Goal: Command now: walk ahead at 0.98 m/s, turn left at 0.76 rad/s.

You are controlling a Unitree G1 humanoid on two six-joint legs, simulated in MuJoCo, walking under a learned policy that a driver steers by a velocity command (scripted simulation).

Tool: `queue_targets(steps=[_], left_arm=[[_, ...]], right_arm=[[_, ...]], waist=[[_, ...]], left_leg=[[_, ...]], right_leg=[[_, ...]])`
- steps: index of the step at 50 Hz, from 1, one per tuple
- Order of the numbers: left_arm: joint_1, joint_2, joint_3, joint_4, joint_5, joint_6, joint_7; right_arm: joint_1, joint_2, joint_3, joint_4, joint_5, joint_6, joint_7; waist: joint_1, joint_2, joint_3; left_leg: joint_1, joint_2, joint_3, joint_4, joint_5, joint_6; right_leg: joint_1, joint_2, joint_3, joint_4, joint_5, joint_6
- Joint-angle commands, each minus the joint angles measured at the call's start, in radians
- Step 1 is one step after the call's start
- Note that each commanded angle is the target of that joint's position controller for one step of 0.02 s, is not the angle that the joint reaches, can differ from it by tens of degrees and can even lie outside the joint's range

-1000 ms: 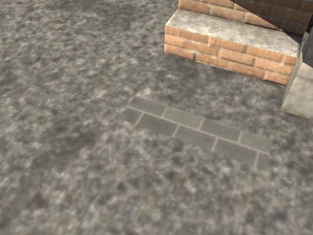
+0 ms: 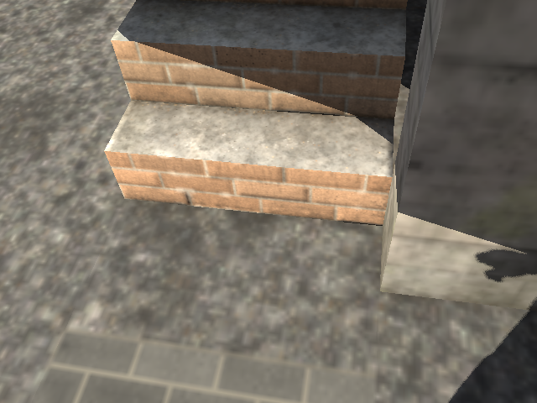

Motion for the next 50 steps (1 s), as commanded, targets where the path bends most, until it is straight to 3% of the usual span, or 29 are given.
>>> queue_targets(steps=[1,3,6,7,10,12,13,14,15,16,17,18,19,20,23,25,27,28,30,32,33,34,35,36,37,38,40,47,50], left_arm=[[0.03,0.095,-0.001,-0.112,0.039,0.027,-0.012],[-0.053,0.099,-0.012,-0.155,0.028,0.055,-0.009],[-0.254,0.064,-0.029,-0.233,-0.003,0.052,-0.021],[-0.275,0.057,-0.034,-0.245,0.008,0.055,-0.029],[-0.318,0.071,-0.033,-0.266,-0.008,0.059,-0.019],[-0.282,0.121,-0.014,-0.258,-0.011,0.035,-0.012],[-0.209,0.156,0.004,-0.234,-0.029,0.03,0.007],[-0.045,0.204,0.025,-0.193,-0.026,0.02,0.022],[0.148,0.251,0.043,-0.159,-0.005,0.016,0.046],[0.309,0.31,0.06,-0.134,0.037,0.018,0.059],[0.271,0.339,0.084,-0.102,0.037,0.023,0.042],[0.196,0.212,0.068,-0.118,0.02,0.027,0.027],[0.168,0.15,0.058,-0.111,0.004,0.023,0.015],[0.162,0.119,0.047,-0.086,0.009,0.021,0.013],[0.244,0.116,0.041,0.021,-0.023,-0.001,0.001],[0.181,0.168,0.053,0.033,-0.036,-0.018,0.002],[0.066,0.18,0.054,0.026,-0.045,-0.019,-0.007],[0.071,0.167,0.047,0.034,-0.047,-0.016,-0.016],[0.1,0.184,0.049,0.056,-0.058,-0.008,-0.019],[0.143,0.203,0.047,0.081,-0.079,0.015,-0.011],[0.185,0.213,0.044,0.097,-0.082,0.03,-0.006],[0.277,0.193,0.031,0.114,-0.082,0.041,-0.007],[0.429,0.099,0.004,0.108,-0.076,0.048,-0.006],[0.457,0.127,0.006,0.145,-0.093,0.076,0.013],[0.41,0.166,0.017,0.149,-0.081,0.095,0.019],[0.354,0.166,0.02,0.146,-0.066,0.105,0.021],[0.312,0.166,0.03,0.14,-0.049,0.134,0.017],[0.172,0.11,0.045,0.07,-0.039,0.203,0.002],[0.126,0.111,0.046,0.025,-0.043,0.206,-0.009]], right_arm=[[-0.023,-0.089,-0.004,-0.079,0.015,-0.059,-0.006],[-0.011,-0.106,-0.006,-0.088,0.022,-0.081,0.004],[0.075,-0.117,-0.013,-0.082,0.034,-0.079,0.012],[0.091,-0.131,-0.017,-0.084,0.045,-0.066,0.012],[0.156,-0.137,-0.02,-0.074,0.039,-0.054,0.01],[0.13,-0.137,-0.019,-0.091,0.03,-0.051,0.0],[0.138,-0.149,-0.019,-0.081,0.03,-0.068,0.005],[0.098,-0.185,-0.025,-0.087,0.031,-0.078,0.009],[0.047,-0.168,-0.022,-0.116,0.03,-0.089,0.013],[0.071,-0.024,0.01,-0.148,0.049,-0.094,0.001],[0.157,-0.023,0.022,-0.176,0.087,-0.08,0.001],[0.077,-0.083,0.018,-0.151,0.046,-0.058,-0.014],[-0.046,-0.075,0.019,-0.183,0.025,-0.058,-0.013],[-0.094,-0.048,0.026,-0.208,0.009,-0.053,-0.009],[-0.141,0.011,0.042,-0.269,-0.008,-0.028,0.006],[-0.125,-0.002,0.042,-0.304,-0.017,-0.014,0.025],[-0.114,0.002,0.055,-0.313,-0.008,-0.01,0.047],[-0.118,0.006,0.057,-0.305,0.002,-0.007,0.063],[-0.113,-0.007,0.054,-0.292,-0.002,0.0,0.066],[-0.066,-0.024,0.054,-0.252,-0.03,-0.018,0.06],[-0.029,-0.039,0.05,-0.234,-0.047,-0.037,0.056],[-0.04,-0.075,0.049,-0.23,-0.061,-0.059,0.046],[-0.042,-0.102,0.051,-0.251,-0.066,-0.066,0.034],[-0.01,-0.056,0.056,-0.257,0.002,-0.06,0.02],[-0.04,-0.033,0.061,-0.244,0.029,-0.052,0.011],[-0.091,-0.012,0.069,-0.24,0.03,-0.046,0.001],[-0.157,-0.029,0.067,-0.237,0.019,-0.034,-0.024],[-0.192,-0.038,0.049,-0.214,-0.002,-0.01,-0.054],[-0.179,-0.072,0.026,-0.203,-0.005,0.005,-0.038]], waist=[[0.121,-0.152,0.038],[0.106,-0.101,0.066],[0.009,-0.019,0.058],[-0.014,0.009,0.031],[-0.053,0.093,0.004],[-0.026,0.108,-0.02],[0.004,0.106,-0.081],[0.097,0.095,-0.174],[0.197,0.074,-0.287],[0.205,-0.116,-0.421],[0.143,-0.412,-0.52],[0.147,-0.179,-0.36],[0.176,-0.061,-0.227],[0.145,0.02,-0.171],[0.09,-0.03,-0.098],[0.032,-0.112,-0.095],[-0.022,-0.149,-0.098],[-0.009,-0.184,-0.112],[-0.008,-0.166,-0.112],[-0.008,-0.105,-0.13],[-0.022,-0.07,-0.147],[-0.004,0.029,-0.182],[0.061,0.258,-0.295],[0.023,0.211,-0.416],[0.039,0.126,-0.351],[0.058,0.073,-0.25],[0.102,0.079,-0.147],[0.104,0.12,-0.095],[0.093,0.114,-0.115]], left_leg=[[-0.028,0.356,-0.623,-0.419,-0.155,0.14],[-0.141,0.285,-0.516,-0.42,0.006,0.115],[-0.108,0.225,-0.439,-0.373,0.255,0.01],[-0.055,0.207,-0.415,-0.337,0.354,-0.009],[0.131,0.244,-0.464,-0.261,0.532,-0.028],[0.228,0.268,-0.482,-0.176,0.663,-0.031],[0.268,0.283,-0.478,-0.076,0.791,-0.04],[0.259,0.274,-0.447,0.101,0.811,-0.049],[0.133,0.245,-0.41,0.33,0.664,-0.056],[-0.09,0.192,-0.331,0.644,0.167,-0.079],[-0.341,0.099,-0.236,0.877,-0.258,-0.121],[-0.446,0.203,-0.241,0.87,-0.182,-0.11],[-0.46,0.212,-0.21,0.848,-0.16,-0.135],[-0.446,0.226,-0.197,0.82,-0.167,-0.147],[-0.429,0.242,-0.18,0.678,-0.228,-0.172],[-0.338,0.235,-0.172,0.549,-0.131,-0.18],[-0.099,0.228,-0.114,0.265,0.057,-0.178],[0.024,0.209,-0.089,0.175,0.186,-0.18],[0.142,0.194,-0.078,0.105,0.284,-0.173],[0.197,0.187,-0.062,0.006,0.29,-0.133],[0.248,0.184,-0.06,-0.077,0.311,-0.109],[0.34,0.296,-0.143,-0.088,0.661,-0.083],[0.544,0.62,-0.429,0.027,1.336,0.039],[0.521,0.672,-0.468,0.025,1.478,0.12],[0.436,0.627,-0.412,-0.031,1.272,0.107],[0.325,0.585,-0.363,-0.095,1.067,0.066],[0.156,0.528,-0.264,-0.18,0.866,0.01],[0.023,0.5,-0.116,-0.265,0.214,-0.004],[0.025,0.554,-0.112,-0.257,0.106,-0.006]], right_leg=[[-0.199,-0.09,-0.019,-0.128,0.004,0.035],[-0.147,-0.103,-0.075,-0.306,0.091,0.065],[-0.036,-0.043,-0.139,-0.668,0.314,0.065],[-0.006,-0.015,-0.153,-0.746,0.372,0.054],[0.003,0.035,-0.153,-0.894,0.354,0.039],[0.058,0.055,-0.139,-0.971,0.292,0.022],[0.167,0.065,-0.142,-0.97,0.251,0.007],[0.326,0.043,-0.133,-0.982,0.204,-0.021],[0.551,-0.068,-0.041,-0.947,0.067,-0.056],[0.812,-0.325,0.295,-0.947,-0.167,-0.13],[0.934,-0.477,0.745,-1.067,-0.061,-0.29],[0.838,-0.409,0.604,-1.052,-0.017,-0.265],[0.706,-0.357,0.434,-1.04,0.237,-0.243],[0.602,-0.328,0.322,-1.04,0.494,-0.222],[0.476,-0.276,0.154,-1.098,0.786,-0.184],[0.365,-0.239,0.042,-1.141,0.954,-0.162],[0.182,-0.144,-0.124,-1.166,0.91,-0.105],[0.124,-0.109,-0.168,-1.181,0.834,-0.091],[0.114,-0.123,-0.158,-1.149,0.748,-0.072],[0.203,-0.134,-0.161,-0.984,0.857,-0.06],[0.219,-0.102,-0.17,-0.834,0.795,-0.047],[0.175,-0.066,-0.181,-0.673,0.443,-0.028],[-0.004,0.027,-0.196,-0.373,-0.362,-0.003],[0.031,0.054,-0.085,-0.281,-0.399,-0.009],[0.025,0.033,-0.059,-0.251,-0.348,-0.008],[0.021,0.007,-0.062,-0.279,-0.295,-0.004],[0.074,-0.011,-0.098,-0.307,-0.216,0.014],[0.118,-0.03,-0.153,-0.482,-0.161,0.002],[0.159,-0.046,-0.174,-0.595,-0.172,-0.032]])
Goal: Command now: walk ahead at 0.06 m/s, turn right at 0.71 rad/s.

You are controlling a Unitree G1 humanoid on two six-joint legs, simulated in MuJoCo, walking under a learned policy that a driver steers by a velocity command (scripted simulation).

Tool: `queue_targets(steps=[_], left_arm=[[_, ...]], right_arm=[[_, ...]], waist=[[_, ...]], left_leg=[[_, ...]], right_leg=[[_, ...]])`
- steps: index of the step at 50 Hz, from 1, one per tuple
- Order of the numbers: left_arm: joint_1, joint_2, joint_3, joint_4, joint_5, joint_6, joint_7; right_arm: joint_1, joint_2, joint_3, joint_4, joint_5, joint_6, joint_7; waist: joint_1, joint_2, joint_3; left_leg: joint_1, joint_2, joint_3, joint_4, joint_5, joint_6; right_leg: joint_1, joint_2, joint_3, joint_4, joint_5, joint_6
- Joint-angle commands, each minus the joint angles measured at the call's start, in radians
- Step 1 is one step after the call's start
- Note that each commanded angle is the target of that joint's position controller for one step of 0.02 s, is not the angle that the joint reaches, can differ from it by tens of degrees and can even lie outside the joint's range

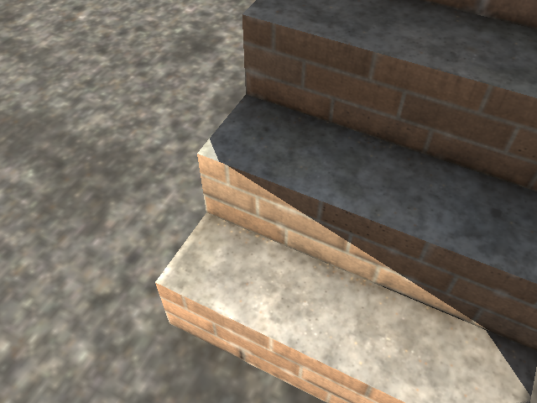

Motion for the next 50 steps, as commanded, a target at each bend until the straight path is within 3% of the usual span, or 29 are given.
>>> queue_targets(steps=[1,2,3,4,5,6,7,8,9,10,14,17,19,22,24,25,28,30,31,32,33,34,36,38,41,45,46,48,50], left_arm=[[0.052,0.068,0.019,-0.063,-0.002,0.004,-0.014],[0.065,0.068,0.022,-0.066,-0.004,0.002,-0.018],[0.086,0.125,0.052,-0.072,-0.061,0.003,0.0],[0.122,0.155,0.063,-0.071,-0.049,0.001,0.014],[0.131,0.266,0.09,-0.101,-0.033,0.0,0.041],[0.136,0.337,0.102,-0.117,0.009,-0.034,0.038],[0.071,0.295,0.097,-0.136,0.013,-0.072,0.038],[-0.016,0.261,0.091,-0.161,-0.006,-0.093,0.038],[-0.069,0.237,0.087,-0.183,-0.028,-0.099,0.036],[-0.07,0.225,0.081,-0.179,-0.025,-0.095,0.039],[-0.024,0.16,0.045,-0.158,-0.001,-0.081,0.052],[-0.055,0.084,0.008,-0.125,0.012,-0.086,0.051],[-0.068,0.112,0.01,-0.1,0.022,-0.085,0.05],[-0.062,0.243,0.053,-0.086,0.0,-0.072,0.058],[-0.112,0.237,0.055,-0.116,-0.005,-0.073,0.059],[-0.016,0.195,0.046,-0.084,0.015,-0.059,0.051],[-0.057,0.222,0.067,-0.112,0.027,-0.058,0.034],[-0.16,0.213,0.075,-0.146,0.021,-0.064,0.027],[-0.204,0.172,0.062,-0.146,0.015,-0.06,0.022],[-0.215,0.066,0.032,-0.157,0.026,-0.068,0.013],[-0.317,0.075,0.02,-0.232,0.034,-0.083,0.011],[-0.363,0.125,0.026,-0.234,0.037,-0.106,-0.01],[-0.249,0.159,0.035,-0.155,0.017,-0.122,-0.029],[-0.177,0.139,0.032,-0.11,0.043,-0.126,-0.03],[-0.195,0.094,0.015,-0.112,0.017,-0.118,-0.027],[-0.286,0.081,-0.005,-0.142,0.006,-0.11,-0.034],[-0.235,0.072,-0.011,-0.124,0.001,-0.102,-0.026],[-0.198,0.097,-0.015,-0.118,0.01,-0.098,-0.015],[0.014,0.135,-0.004,-0.06,0.012,-0.093,0.004]], right_arm=[[-0.016,-0.15,-0.05,-0.054,-0.003,0.003,0.003],[-0.024,-0.159,-0.055,-0.052,0.001,0.009,0.003],[-0.166,-0.205,-0.084,-0.1,0.051,0.017,-0.025],[-0.156,-0.173,-0.078,-0.09,0.059,0.023,-0.039],[-0.108,-0.118,-0.067,-0.087,0.036,0.029,-0.043],[-0.195,-0.122,-0.073,-0.144,0.029,0.028,-0.057],[-0.18,-0.146,-0.083,-0.137,0.029,0.024,-0.054],[-0.124,-0.196,-0.097,-0.109,0.034,0.023,-0.041],[-0.101,-0.211,-0.101,-0.078,0.024,0.021,-0.043],[-0.052,-0.229,-0.101,-0.053,0.007,0.035,-0.051],[-0.038,-0.168,-0.086,-0.068,0.037,0.044,-0.058],[-0.018,-0.106,-0.061,-0.05,0.043,0.051,-0.054],[-0.054,-0.098,-0.052,-0.059,0.048,0.052,-0.041],[-0.083,-0.166,-0.071,-0.095,0.064,0.051,-0.027],[-0.13,-0.159,-0.075,-0.136,0.068,0.049,-0.015],[0.001,-0.094,-0.051,-0.099,0.014,0.062,0.026],[0.016,-0.098,-0.06,-0.114,0.01,0.067,0.082],[0.182,-0.093,-0.068,-0.058,0.02,0.061,0.093],[0.329,-0.122,-0.079,0.003,0.013,0.046,0.091],[0.39,-0.194,-0.091,0.0,0.004,0.026,0.083],[0.35,-0.285,-0.107,-0.044,0.002,0.018,0.074],[0.274,-0.263,-0.106,-0.053,0.0,0.01,0.059],[0.223,-0.203,-0.089,-0.055,0.024,-0.012,0.047],[0.252,-0.16,-0.07,-0.03,0.018,-0.037,0.03],[0.349,-0.187,-0.072,0.019,0.024,-0.053,0.034],[0.347,-0.131,-0.037,0.048,0.005,-0.064,0.024],[0.33,-0.129,-0.029,0.055,-0.009,-0.068,0.02],[0.271,-0.151,-0.024,0.055,-0.007,-0.079,0.007],[0.154,-0.189,-0.026,0.031,-0.02,-0.076,-0.021]], waist=[[0.003,0.143,-0.139],[0.016,0.134,-0.139],[0.049,0.114,-0.142],[0.063,0.036,-0.12],[0.036,-0.244,-0.07],[0.047,-0.317,-0.014],[-0.001,-0.2,-0.021],[-0.047,-0.134,-0.032],[-0.057,-0.057,-0.079],[-0.044,-0.035,-0.108],[-0.026,-0.098,-0.19],[-0.028,-0.121,-0.182],[-0.004,-0.151,-0.135],[0.025,-0.153,-0.091],[0.031,-0.12,-0.084],[0.026,-0.13,-0.092],[0.013,-0.152,-0.071],[-0.089,-0.077,-0.054],[-0.153,0.089,-0.064],[-0.159,0.319,-0.047],[-0.156,0.338,0.023],[-0.132,0.236,0.086],[-0.073,0.162,0.064],[-0.07,0.113,0.009],[-0.108,0.101,-0.018],[-0.119,0.167,0.017],[-0.087,0.207,0.004],[-0.035,0.172,-0.009],[0.094,0.23,-0.114]], left_leg=[[0.02,0.318,-0.183,-0.148,0.005,0.14],[0.015,0.312,-0.156,-0.116,-0.024,0.118],[-0.01,0.275,-0.146,-0.106,-0.112,0.082],[-0.081,0.218,-0.092,0.022,-0.2,0.008],[-0.265,0.07,0.032,0.33,-0.371,-0.103],[-0.385,-0.064,-0.142,0.528,-0.508,-0.129],[-0.4,-0.039,-0.251,0.651,-0.45,-0.12],[-0.408,-0.017,-0.267,0.677,-0.333,-0.112],[-0.403,-0.001,-0.263,0.674,-0.265,-0.114],[-0.372,0.002,-0.26,0.675,-0.247,-0.128],[-0.288,-0.006,-0.247,0.712,-0.203,-0.154],[-0.167,0.041,-0.25,0.498,-0.149,-0.163],[-0.09,0.046,-0.244,0.351,-0.158,-0.16],[-0.146,0.034,-0.204,0.334,-0.264,-0.149],[-0.185,0.055,-0.182,0.363,-0.291,-0.137],[-0.107,0.022,-0.116,0.331,-0.345,-0.093],[0.008,-0.003,-0.057,0.241,-0.385,-0.013],[0.24,-0.032,-0.034,0.036,-0.295,0.042],[0.4,0.004,-0.176,-0.125,-0.34,0.085],[0.484,0.238,-0.565,-0.225,-0.513,0.126],[0.377,0.33,-0.919,-0.367,-0.719,0.22],[0.327,0.326,-0.894,-0.396,-0.748,0.234],[0.345,0.221,-0.657,-0.378,-0.417,0.17],[0.4,0.156,-0.515,-0.341,-0.126,0.112],[0.495,0.152,-0.404,-0.285,0.214,0.06],[0.403,0.118,-0.245,-0.307,0.467,0.011],[0.388,0.124,-0.201,-0.271,0.645,-0.001],[0.331,0.137,-0.121,-0.224,1.058,-0.037],[0.363,0.2,-0.098,-0.026,1.552,-0.047]], right_leg=[[0.14,-0.016,-0.014,-0.1,0.0,-0.031],[0.179,-0.003,-0.033,-0.177,0.032,-0.041],[0.2,-0.015,-0.011,-0.265,0.129,-0.056],[0.267,-0.028,0.06,-0.382,0.175,-0.098],[0.31,-0.239,0.401,-0.543,0.393,-0.196],[0.202,-0.329,0.696,-0.649,0.4,-0.336],[0.193,-0.296,0.62,-0.65,0.384,-0.308],[0.211,-0.243,0.507,-0.616,0.422,-0.234],[0.246,-0.215,0.447,-0.579,0.468,-0.177],[0.265,-0.215,0.407,-0.546,0.557,-0.151],[0.334,-0.176,0.299,-0.509,0.798,-0.16],[0.321,-0.136,0.2,-0.514,0.761,-0.132],[0.288,-0.14,0.191,-0.535,0.671,-0.131],[0.326,-0.219,0.271,-0.538,0.596,-0.173],[0.337,-0.267,0.295,-0.557,0.525,-0.208],[0.331,-0.217,0.208,-0.561,0.437,-0.191],[0.207,-0.231,0.215,-0.655,-0.16,-0.148],[0.055,-0.192,0.13,-0.575,-0.232,-0.089],[-0.076,-0.132,0.008,-0.33,-0.162,-0.046],[-0.304,-0.003,-0.098,0.054,-0.126,0.007],[-0.488,0.081,0.031,0.093,-0.097,0.016],[-0.481,0.014,0.107,0.145,0.006,0.011],[-0.388,-0.023,0.075,0.096,0.188,0.024],[-0.343,-0.009,0.047,0.09,0.316,0.029],[-0.393,-0.003,-0.011,0.076,0.336,0.027],[-0.29,0.062,-0.055,-0.013,0.342,-0.001],[-0.229,0.078,-0.072,0.027,0.3,-0.024],[-0.079,0.112,-0.111,-0.055,0.302,-0.069],[0.072,0.13,-0.098,0.02,0.232,-0.129]])
Over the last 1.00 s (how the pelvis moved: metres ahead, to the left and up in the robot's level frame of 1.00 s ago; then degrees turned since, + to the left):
0.56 0.03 0.02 12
